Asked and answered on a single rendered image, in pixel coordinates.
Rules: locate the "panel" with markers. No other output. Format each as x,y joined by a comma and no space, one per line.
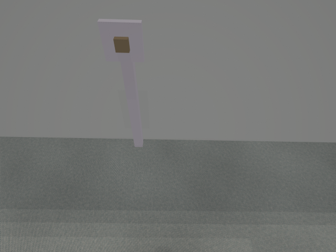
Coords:
110,28

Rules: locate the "button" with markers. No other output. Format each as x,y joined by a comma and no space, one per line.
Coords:
121,44

